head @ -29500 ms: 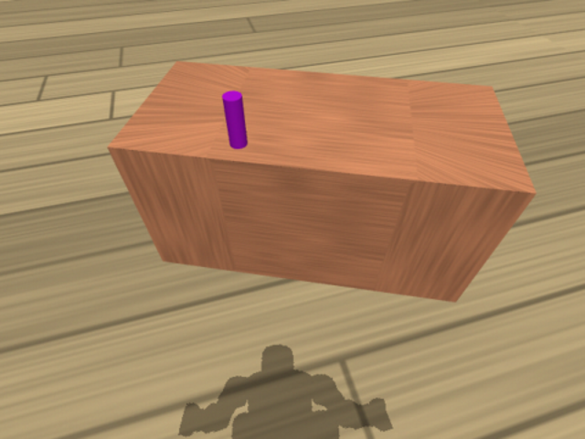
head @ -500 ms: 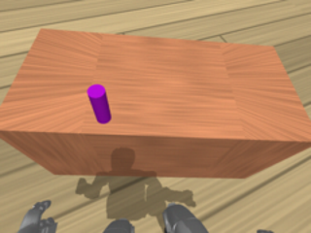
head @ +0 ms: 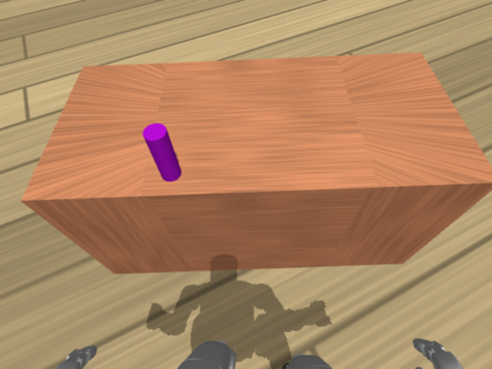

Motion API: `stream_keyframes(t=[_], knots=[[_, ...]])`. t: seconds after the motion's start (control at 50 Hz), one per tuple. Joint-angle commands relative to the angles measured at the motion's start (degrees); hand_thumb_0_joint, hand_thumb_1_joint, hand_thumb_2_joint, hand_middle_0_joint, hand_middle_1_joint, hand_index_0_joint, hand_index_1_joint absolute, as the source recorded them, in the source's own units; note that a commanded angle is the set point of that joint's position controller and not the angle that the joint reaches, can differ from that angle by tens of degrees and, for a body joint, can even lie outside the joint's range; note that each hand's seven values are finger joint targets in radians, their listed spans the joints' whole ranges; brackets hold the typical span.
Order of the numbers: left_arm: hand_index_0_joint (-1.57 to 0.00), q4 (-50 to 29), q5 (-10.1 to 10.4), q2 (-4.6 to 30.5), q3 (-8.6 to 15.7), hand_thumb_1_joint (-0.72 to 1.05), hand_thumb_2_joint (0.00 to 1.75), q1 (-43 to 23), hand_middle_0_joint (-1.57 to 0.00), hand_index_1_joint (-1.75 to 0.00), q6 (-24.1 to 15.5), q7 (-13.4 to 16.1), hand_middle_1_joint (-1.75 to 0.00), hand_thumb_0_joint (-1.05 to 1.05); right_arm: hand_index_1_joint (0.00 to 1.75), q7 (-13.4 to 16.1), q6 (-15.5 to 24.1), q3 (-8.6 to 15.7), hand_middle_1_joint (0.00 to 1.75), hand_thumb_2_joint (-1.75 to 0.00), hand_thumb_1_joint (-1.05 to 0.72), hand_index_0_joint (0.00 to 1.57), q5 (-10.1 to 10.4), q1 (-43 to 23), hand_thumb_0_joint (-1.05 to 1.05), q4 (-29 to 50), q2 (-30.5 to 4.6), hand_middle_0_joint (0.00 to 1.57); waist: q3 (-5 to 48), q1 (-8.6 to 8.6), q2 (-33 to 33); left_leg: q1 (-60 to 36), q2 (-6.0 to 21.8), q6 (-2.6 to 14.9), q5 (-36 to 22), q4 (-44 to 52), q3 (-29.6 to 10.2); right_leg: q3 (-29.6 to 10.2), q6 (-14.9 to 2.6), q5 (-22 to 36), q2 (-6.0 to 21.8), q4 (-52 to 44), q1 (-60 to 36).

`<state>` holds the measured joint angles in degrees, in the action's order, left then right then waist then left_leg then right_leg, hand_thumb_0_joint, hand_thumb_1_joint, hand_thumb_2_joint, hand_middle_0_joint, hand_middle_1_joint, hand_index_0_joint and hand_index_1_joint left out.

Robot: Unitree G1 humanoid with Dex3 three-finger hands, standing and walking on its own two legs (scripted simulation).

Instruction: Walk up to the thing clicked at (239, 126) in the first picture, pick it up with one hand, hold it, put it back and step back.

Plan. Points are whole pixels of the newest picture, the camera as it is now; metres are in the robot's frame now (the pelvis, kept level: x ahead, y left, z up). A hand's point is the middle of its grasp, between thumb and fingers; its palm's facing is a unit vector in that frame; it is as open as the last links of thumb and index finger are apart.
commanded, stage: step back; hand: left
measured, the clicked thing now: (163, 154) +0.58 +0.21 -0.09
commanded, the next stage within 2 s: none
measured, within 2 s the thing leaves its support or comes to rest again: neither
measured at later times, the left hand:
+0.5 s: hand out of the picture -0.07 +0.28 -0.16, palm faces -0.02 -0.93 -0.38, open 7.4 cm
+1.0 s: hand out of the picture -0.18 +0.25 -0.15, palm faces +0.08 -0.93 -0.37, open 7.4 cm
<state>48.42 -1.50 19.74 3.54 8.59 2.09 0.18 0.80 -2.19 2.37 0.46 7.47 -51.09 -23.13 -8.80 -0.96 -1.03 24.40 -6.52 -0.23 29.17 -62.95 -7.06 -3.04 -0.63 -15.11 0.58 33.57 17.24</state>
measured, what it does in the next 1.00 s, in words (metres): walks backwards: left foot, then right foot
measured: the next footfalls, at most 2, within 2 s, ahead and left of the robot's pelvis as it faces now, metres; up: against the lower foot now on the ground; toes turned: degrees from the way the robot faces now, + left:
left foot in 0.14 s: -0.02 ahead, +0.13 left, +0.00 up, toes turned +1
right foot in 0.56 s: -0.15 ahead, -0.14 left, +0.00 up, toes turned +1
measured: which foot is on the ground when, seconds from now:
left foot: up 0.00-0.12, down 0.14-0.58, up 0.60-0.90, down 0.92-1.00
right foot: down 0.00-0.16, up 0.18-0.54, down 0.56-0.96, up 0.98-1.00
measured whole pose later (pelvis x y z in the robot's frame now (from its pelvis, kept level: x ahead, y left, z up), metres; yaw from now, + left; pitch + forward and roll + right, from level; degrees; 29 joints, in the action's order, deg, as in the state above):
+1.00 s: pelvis -0.31 -0.02 -0.01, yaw +5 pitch -3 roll +2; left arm 44.2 -0.9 22.3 4.1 3.9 4.3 0.7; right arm 0.5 -1.5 2.0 -2.2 12.7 -51.9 -19.9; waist -11.9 -0.2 4.4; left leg 13.0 -3.7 1.6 20.7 -37.1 0.4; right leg -1.6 -0.7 -21.8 2.6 46.0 26.8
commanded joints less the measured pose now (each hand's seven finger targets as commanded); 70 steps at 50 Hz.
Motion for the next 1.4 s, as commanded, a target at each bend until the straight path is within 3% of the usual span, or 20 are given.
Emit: stream_keyframes(t=[0.0, 0.1, 0.12, 0.14, 0.18, 0.24, 0.4, 0.52, 0.56, 0.58, 0.6, 0.66, 0.86, 0.92, 0.96, 1.04, 1.16, 1.28, 1.34, 1.38], knots=[[-0.20, -7.0, -0.6, 13.5, 4.1, 0.90, 0.90, -1.9, -0.20, -0.30, -0.9, 1.8, -0.30, 0.00, 0.30, 1.4, 1.5, 2.3, 0.30, -0.90, -0.90, 0.20, -0.2, 3.6, 0.00, 4.1, -9.0, 0.20, 12.2, -0.53, 11.2, 3.6, 3.4, -1.01, 0.9, 12.0, 1.6, -9.2, -11.63, 31.7, 11.8, -4.0, -16.7], [-0.20, -8.1, 0.8, 14.9, 3.7, 0.90, 0.90, -2.2, -0.20, -0.30, 0.9, 1.0, -0.30, 0.00, 0.30, 1.0, 2.5, 3.5, 0.30, -0.90, -0.90, 0.20, -1.5, 7.6, 0.00, 2.6, -9.0, 0.20, 13.8, 1.28, 9.6, -11.2, 4.8, 0.44, -20.9, 41.6, 6.7, -6.1, -6.97, 23.8, 8.8, 5.7, -10.3], [-0.20, -8.7, 0.9, 12.7, 3.0, 0.90, 0.90, -0.7, -0.20, -0.30, 1.2, 0.9, -0.30, 0.00, 0.30, 1.0, 2.8, 4.5, 0.30, -0.90, -0.90, 0.20, -2.6, 6.3, 0.00, 3.4, -11.9, 0.20, 14.2, 0.32, 4.1, -16.6, 11.3, 2.45, -27.1, 41.7, -2.7, -5.1, -4.10, 13.5, 5.3, 9.2, -1.4], [-0.20, -9.0, 1.3, 10.3, 2.6, 0.90, 0.90, -1.0, -0.20, -0.30, 1.2, 0.9, -0.30, 0.00, 0.30, 0.8, 2.7, 5.7, 0.30, -0.90, -0.90, 0.20, -3.2, 4.8, 0.00, 4.1, -17.4, 0.20, 13.1, 0.50, -9.5, -19.6, 23.2, 7.46, -35.3, 43.3, -18.6, -0.9, -1.39, -9.1, -4.3, 18.8, 10.6], [-0.20, -8.2, 0.1, 14.4, 4.2, 0.90, 0.90, -5.8, -0.20, -0.30, 1.3, 2.1, -0.30, 0.00, 0.30, 0.8, 2.7, 6.2, 0.30, -0.90, -0.90, 0.20, -2.9, 1.9, 0.00, 5.1, -20.7, 0.20, 8.5, 3.84, -10.2, -4.7, 31.2, 18.38, -31.3, 45.8, -27.1, -9.2, -0.19, -22.5, -5.4, 35.1, 7.1], [-0.20, -5.4, 1.5, 13.4, 4.3, 0.90, 0.90, 1.9, -0.20, -0.30, 1.1, 1.2, -0.30, 0.00, 0.30, 1.1, 2.8, 3.8, 0.30, -0.90, -0.90, 0.20, -2.7, -4.9, 0.00, 6.6, -12.7, 0.20, 6.7, -2.24, -5.2, -10.4, 19.6, 11.35, -37.6, 40.5, -5.9, -9.5, -0.64, -13.1, -6.9, 39.7, 11.9], [-0.20, -5.8, 0.4, 12.0, 3.9, 0.90, 0.90, 1.4, -0.20, -0.30, 0.3, 0.8, -0.30, 0.00, 0.30, 1.3, 2.3, 4.8, 0.30, -0.90, -0.90, 0.20, -1.9, 3.2, 0.00, 6.7, -12.8, 0.20, 12.4, 3.22, -9.1, -25.0, 21.5, 14.74, -40.0, 36.3, -5.9, -4.4, 3.50, -14.8, -3.7, 20.6, 10.1], [-0.20, -0.1, -0.2, 12.1, 4.3, 0.90, 0.90, 11.7, -0.20, -0.30, -0.4, 0.1, -0.30, 0.00, 0.30, 0.7, 0.3, 4.7, 0.30, -0.90, -0.90, 0.20, -1.4, -3.4, 0.00, 8.4, -14.3, 0.20, 14.8, -1.68, -9.4, -9.8, 18.1, 8.78, -25.9, 31.2, -2.6, 2.6, -0.72, 0.9, -1.4, -9.0, -9.8], [-0.20, -2.0, -1.4, 19.6, 6.4, 0.90, 0.90, 8.8, -0.20, -0.30, -0.7, -0.1, -0.30, 0.00, 0.30, 0.8, 0.3, 3.0, 0.30, -0.90, -0.90, 0.20, -0.6, -2.4, 0.00, 9.7, -8.6, 0.20, 9.6, -1.07, 12.2, 9.4, 3.1, 1.42, -1.9, 16.8, 1.7, -22.5, -6.38, -5.0, 12.9, -15.0, -9.5], [-0.20, -4.7, -1.4, 25.3, 7.2, 0.90, 0.90, 2.5, -0.20, -0.30, -0.2, -0.1, -0.30, 0.00, 0.30, 1.9, 0.0, 4.1, 0.30, -0.90, -0.90, 0.20, -0.9, -3.5, 0.00, 9.7, -10.5, 0.20, 6.2, -3.25, 18.8, 4.3, 1.3, -0.53, 7.0, 2.1, 0.3, -30.7, -15.93, -10.3, 23.6, -20.2, 8.2], [-0.20, -6.3, -1.3, 23.7, 6.8, 0.90, 0.90, -1.8, -0.20, -0.30, -0.4, 0.2, -0.30, 0.00, 0.30, 1.9, 0.0, 5.0, 0.30, -0.90, -0.90, 0.20, -1.0, -2.4, 0.00, 8.1, -13.1, 0.20, 1.2, -1.49, 17.4, 0.5, 3.7, -0.36, 4.6, -3.4, -2.5, -31.8, -16.23, -15.3, 24.1, -22.8, 17.4], [-0.20, -7.4, -0.9, 15.4, 5.1, 0.90, 0.90, -8.6, -0.20, -0.30, -0.7, 0.6, -0.30, 0.00, 0.30, 1.0, 0.3, 3.7, 0.30, -0.90, -0.90, 0.20, -0.5, 4.8, 0.00, 4.2, -10.6, 0.20, 1.8, 3.78, 9.6, 1.9, -0.9, 0.28, -4.9, -5.9, -2.6, -8.5, -7.93, -0.3, 10.1, -14.9, 8.5], [-0.20, -8.2, -0.3, 14.5, 4.7, 0.90, 0.90, -0.1, -0.20, -0.30, 0.5, 1.7, -0.30, 0.00, 0.30, 1.5, 2.5, 2.9, 0.30, -0.90, -0.90, 0.20, -1.9, 8.7, 0.00, 3.9, -8.3, 0.20, 15.3, -0.97, 13.2, -2.5, 5.3, 0.10, -5.0, 30.7, 5.8, -7.2, -9.87, 28.5, 13.8, 0.7, -18.4], [-0.20, -9.5, 0.5, 12.3, 3.1, 0.90, 0.90, -1.4, -0.20, -0.30, 1.7, 0.9, -0.30, 0.00, 0.30, 1.4, 2.4, 4.7, 0.30, -0.90, -0.90, 0.20, -2.9, 10.9, 0.00, 2.4, -12.8, 0.20, 15.4, 0.59, 1.6, -16.5, 13.1, 3.56, -24.5, 42.2, -4.7, -3.5, -3.62, 10.2, 7.3, 9.0, -0.2], [-0.20, -10.5, 0.5, 13.5, 4.2, 0.90, 0.90, -7.1, -0.20, -0.30, 1.7, 1.7, -0.30, 0.00, 0.30, 1.0, 2.0, 6.1, 0.30, -0.90, -0.90, 0.20, -3.1, 5.5, 0.00, 5.1, -22.4, 0.20, 10.3, 3.90, -13.8, -6.3, 31.7, 18.23, -33.4, 45.1, -26.6, -4.2, 0.25, -23.6, -3.4, 29.8, 8.2], [-0.20, -6.0, 1.3, 13.2, 4.1, 0.90, 0.90, -0.3, -0.20, -0.30, 1.9, 1.0, -0.30, 0.00, 0.30, 1.8, 2.4, 3.4, 0.30, -0.90, -0.90, 0.20, -3.2, -2.8, 0.00, 6.4, -12.8, 0.20, 6.8, -2.42, -3.3, -7.9, 19.8, 11.69, -41.3, 39.0, -4.2, -8.3, -0.45, -13.2, -6.5, 40.7, 10.9], [-0.20, -5.4, 0.3, 11.7, 3.2, 0.90, 0.90, -0.5, -0.20, -0.30, 0.3, 0.8, -0.30, 0.00, 0.30, 1.0, 1.2, 3.7, 0.30, -0.90, -0.90, 0.20, -2.6, 2.4, 0.00, 6.2, -11.6, 0.20, 9.6, 2.02, -8.8, -20.2, 19.8, 14.40, -41.5, 35.1, -2.4, -2.2, 3.17, -15.0, -3.5, 21.3, 10.0], [-0.20, 1.4, -0.3, 12.7, 3.4, 0.90, 0.90, 8.7, -0.20, -0.30, -1.3, 0.6, -0.30, 0.00, 0.30, 0.2, -0.5, 3.9, 0.30, -0.90, -0.90, 0.20, -1.7, -2.2, 0.00, 7.0, -13.5, 0.20, 16.2, -1.40, -8.8, -11.8, 17.7, 8.78, -24.7, 28.0, -0.1, 3.3, -0.78, -0.5, -2.0, -10.9, -9.2], [-0.20, -2.0, -1.9, 25.8, 6.3, 0.90, 0.90, 1.6, -0.20, -0.30, -1.4, 0.5, -0.30, 0.00, 0.30, 1.4, -0.3, 3.7, 0.30, -0.90, -0.90, 0.20, -1.7, -4.9, 0.00, 8.6, -10.6, 0.20, 6.8, -4.14, 17.1, 3.8, 3.8, -0.48, 6.5, 3.4, -1.3, -32.9, -16.20, -14.3, 24.1, -20.0, 8.3], [-0.20, -3.5, -1.6, 20.4, 4.8, 0.90, 0.90, -4.2, -0.20, -0.30, -1.9, 0.9, -0.30, 0.00, 0.30, 0.7, -0.2, 4.4, 0.30, -0.90, -0.90, 0.20, -1.2, -2.6, 0.00, 6.0, -13.1, 0.20, 1.4, -0.08, 10.0, -1.5, 4.7, 0.51, 0.3, -1.3, -3.8, -22.9, -13.46, -12.2, 19.8, -18.8, 15.7]])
